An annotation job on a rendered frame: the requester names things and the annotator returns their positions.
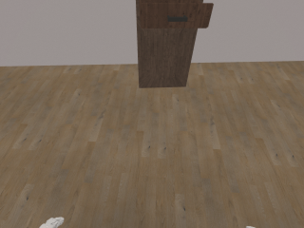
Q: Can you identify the drawer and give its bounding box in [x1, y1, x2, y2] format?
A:
[139, 0, 214, 29]

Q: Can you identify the cabinet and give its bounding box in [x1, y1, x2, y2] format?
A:
[136, 0, 203, 88]

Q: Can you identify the left robot hand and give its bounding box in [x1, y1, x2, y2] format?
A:
[39, 217, 65, 228]

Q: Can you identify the handle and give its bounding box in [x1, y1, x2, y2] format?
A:
[167, 15, 188, 22]

